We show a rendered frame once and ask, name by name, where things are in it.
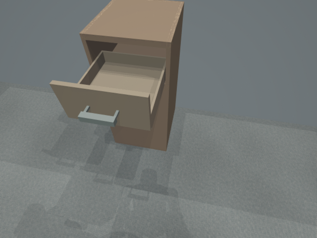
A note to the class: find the handle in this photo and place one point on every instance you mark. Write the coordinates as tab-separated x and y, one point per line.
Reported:
98	118

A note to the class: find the drawer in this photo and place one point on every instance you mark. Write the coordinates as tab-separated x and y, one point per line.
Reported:
130	83

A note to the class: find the cabinet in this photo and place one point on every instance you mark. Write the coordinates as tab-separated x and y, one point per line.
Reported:
143	27

